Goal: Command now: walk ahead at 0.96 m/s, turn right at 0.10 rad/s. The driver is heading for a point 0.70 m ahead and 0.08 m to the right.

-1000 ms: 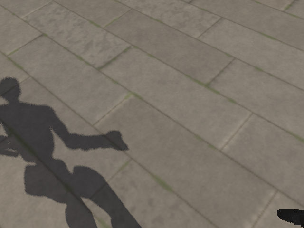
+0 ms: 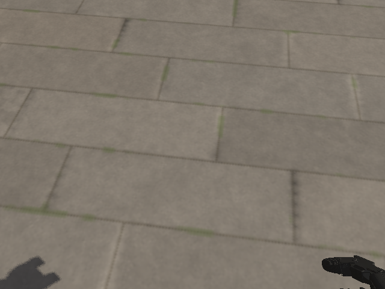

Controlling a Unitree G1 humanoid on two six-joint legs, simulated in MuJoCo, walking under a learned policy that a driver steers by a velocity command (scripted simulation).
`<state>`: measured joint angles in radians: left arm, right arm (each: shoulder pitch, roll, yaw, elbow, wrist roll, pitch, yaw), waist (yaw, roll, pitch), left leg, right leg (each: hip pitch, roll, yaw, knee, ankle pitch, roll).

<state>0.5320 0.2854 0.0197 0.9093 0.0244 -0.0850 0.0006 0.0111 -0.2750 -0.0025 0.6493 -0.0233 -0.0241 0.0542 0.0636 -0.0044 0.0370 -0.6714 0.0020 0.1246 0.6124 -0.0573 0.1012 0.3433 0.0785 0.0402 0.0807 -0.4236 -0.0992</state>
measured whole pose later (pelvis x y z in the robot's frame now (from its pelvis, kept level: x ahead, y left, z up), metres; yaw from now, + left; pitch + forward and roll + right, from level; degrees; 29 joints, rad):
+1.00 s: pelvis +0.85 -0.04 +0.02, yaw -1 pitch +1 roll +0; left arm 0.24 0.27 0.03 0.97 -0.01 -0.05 0.01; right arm 0.03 -0.24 0.00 0.80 -0.02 -0.08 0.04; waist 0.02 0.00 0.06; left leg -0.46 -0.07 0.02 0.50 -0.04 0.07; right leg -0.27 0.06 0.08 1.11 -0.58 0.03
